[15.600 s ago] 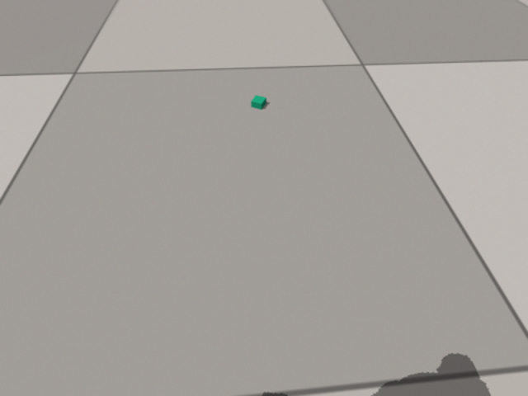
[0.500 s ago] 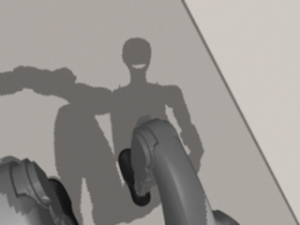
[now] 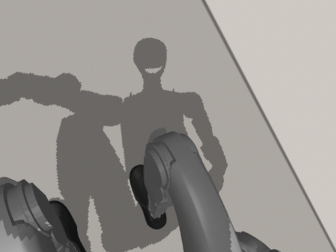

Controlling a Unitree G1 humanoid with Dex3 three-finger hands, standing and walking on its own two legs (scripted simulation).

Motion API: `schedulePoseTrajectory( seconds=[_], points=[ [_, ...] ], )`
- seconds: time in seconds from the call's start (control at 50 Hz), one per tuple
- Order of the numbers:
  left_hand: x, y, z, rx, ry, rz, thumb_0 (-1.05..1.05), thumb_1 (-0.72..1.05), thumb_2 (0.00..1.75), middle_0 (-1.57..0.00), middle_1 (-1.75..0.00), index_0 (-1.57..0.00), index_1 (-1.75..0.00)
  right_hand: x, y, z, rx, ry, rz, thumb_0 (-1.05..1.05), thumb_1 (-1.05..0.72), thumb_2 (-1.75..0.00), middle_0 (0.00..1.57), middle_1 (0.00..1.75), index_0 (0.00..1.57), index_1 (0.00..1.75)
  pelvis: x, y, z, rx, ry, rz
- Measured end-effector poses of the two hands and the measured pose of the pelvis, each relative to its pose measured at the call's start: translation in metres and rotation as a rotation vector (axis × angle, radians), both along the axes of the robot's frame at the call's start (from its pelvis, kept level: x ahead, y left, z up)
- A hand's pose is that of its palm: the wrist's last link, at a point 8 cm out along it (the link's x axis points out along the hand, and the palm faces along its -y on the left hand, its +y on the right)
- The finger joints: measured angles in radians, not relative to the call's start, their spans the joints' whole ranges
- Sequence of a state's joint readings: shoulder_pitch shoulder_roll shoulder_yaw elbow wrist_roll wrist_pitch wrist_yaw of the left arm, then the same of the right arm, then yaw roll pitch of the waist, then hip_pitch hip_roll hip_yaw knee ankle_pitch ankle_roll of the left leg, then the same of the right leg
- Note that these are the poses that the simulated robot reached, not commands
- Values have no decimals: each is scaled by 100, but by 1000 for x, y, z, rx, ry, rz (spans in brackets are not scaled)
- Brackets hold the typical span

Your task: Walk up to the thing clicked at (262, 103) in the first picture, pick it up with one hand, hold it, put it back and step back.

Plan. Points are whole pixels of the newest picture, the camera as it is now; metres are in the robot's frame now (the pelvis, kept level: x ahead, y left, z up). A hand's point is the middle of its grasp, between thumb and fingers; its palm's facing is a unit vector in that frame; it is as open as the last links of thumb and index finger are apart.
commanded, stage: rise first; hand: left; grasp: from above
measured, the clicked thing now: out of the picture +0.45 +0.37 -0.30
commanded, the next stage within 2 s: none
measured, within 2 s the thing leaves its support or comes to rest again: neither
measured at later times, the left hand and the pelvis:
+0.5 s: hand out of the picture +0.41 +0.39 -0.21, palm faces +0.07 -0.46 -0.89, open 11.3 cm; pelvis +0.00 +0.00 +0.00, yaw +0 degrees
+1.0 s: hand out of the picture +0.41 +0.38 -0.21, palm faces +0.07 -0.46 -0.89, open 11.1 cm; pelvis +0.00 +0.00 +0.00, yaw +0 degrees
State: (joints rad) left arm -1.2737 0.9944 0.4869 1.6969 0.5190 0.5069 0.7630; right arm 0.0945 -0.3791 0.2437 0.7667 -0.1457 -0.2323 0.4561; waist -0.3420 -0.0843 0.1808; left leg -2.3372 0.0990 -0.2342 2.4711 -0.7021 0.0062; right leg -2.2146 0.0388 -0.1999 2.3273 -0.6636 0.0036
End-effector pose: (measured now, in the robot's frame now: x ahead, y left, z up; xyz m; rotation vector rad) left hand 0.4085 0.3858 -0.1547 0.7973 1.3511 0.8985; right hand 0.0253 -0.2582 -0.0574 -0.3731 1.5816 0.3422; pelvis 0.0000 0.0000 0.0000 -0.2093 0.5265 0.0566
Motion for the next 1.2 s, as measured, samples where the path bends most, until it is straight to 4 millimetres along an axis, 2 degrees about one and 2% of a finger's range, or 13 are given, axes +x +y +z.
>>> schedulePoseTrajectory(
  seconds=[0.18, 0.4, 1.2],
  points=[
    [-4, 2, -4, -6, 7, 1, 0, -8, 65, -57, -50, -51, -56, -1, 4, 1, -5, 0, -3, 0, -94, -91, 19, 30, 20, 30, 0, 1, 1, -4, -2, 0],
    [-2, 8, 0, 6, 7, -11, 0, -8, 65, -57, -49, -51, -55, 1, 6, 3, -5, -8, 4, 0, -94, -91, 19, 30, 20, 30, 1, 2, 1, -7, 0, 4],
    [-1, 1, 2, 4, 3, -14, 0, -4, 61, -60, -46, -55, -52, -9, 6, 5, 8, -6, 0, 0, -94, -91, 19, 30, 20, 30, -2, 0, 2, -2, -11, 1]
  ],
)
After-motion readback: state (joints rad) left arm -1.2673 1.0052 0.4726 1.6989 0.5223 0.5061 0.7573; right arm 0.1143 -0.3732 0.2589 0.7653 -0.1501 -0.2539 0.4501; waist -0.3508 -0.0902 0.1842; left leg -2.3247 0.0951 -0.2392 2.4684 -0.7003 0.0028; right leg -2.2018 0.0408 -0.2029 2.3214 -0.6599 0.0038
